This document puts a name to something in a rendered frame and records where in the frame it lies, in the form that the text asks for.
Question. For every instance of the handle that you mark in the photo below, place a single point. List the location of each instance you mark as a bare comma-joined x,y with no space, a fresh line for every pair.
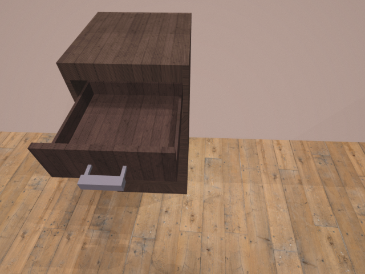
102,182

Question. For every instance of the cabinet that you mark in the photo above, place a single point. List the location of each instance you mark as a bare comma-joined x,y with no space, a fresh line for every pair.
136,47

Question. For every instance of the drawer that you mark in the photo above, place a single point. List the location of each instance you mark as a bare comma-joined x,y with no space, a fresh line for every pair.
114,124

